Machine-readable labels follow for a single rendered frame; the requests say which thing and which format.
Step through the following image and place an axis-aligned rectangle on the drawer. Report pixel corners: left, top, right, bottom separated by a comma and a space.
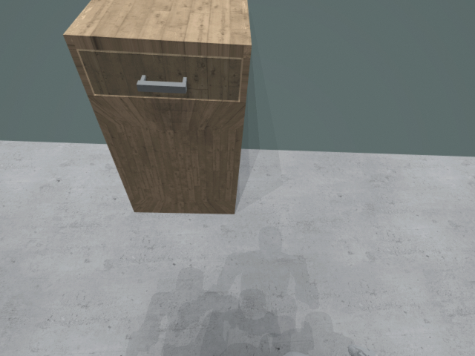
79, 49, 241, 101

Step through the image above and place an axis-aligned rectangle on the cabinet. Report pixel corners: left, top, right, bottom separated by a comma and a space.
63, 0, 252, 214

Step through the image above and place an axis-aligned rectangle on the handle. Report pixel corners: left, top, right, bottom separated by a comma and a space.
137, 75, 187, 93

